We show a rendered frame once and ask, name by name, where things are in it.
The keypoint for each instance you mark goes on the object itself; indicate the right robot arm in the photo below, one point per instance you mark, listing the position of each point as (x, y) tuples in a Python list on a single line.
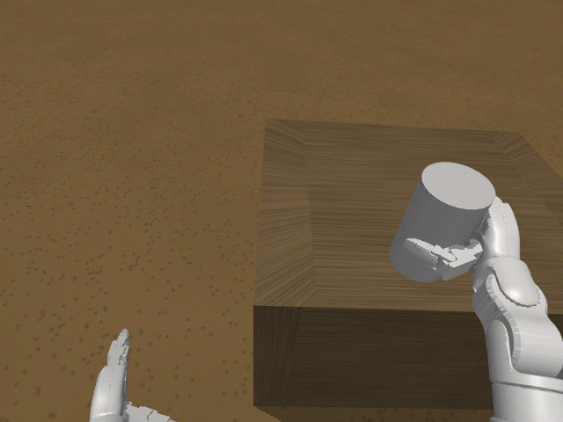
[(524, 347)]

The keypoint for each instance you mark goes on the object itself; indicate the can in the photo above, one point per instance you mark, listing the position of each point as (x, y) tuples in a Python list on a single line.
[(447, 204)]

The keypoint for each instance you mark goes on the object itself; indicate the right robot hand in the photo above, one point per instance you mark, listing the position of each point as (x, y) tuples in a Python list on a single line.
[(496, 235)]

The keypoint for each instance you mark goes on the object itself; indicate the left robot hand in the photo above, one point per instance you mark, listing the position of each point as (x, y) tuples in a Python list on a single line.
[(110, 394)]

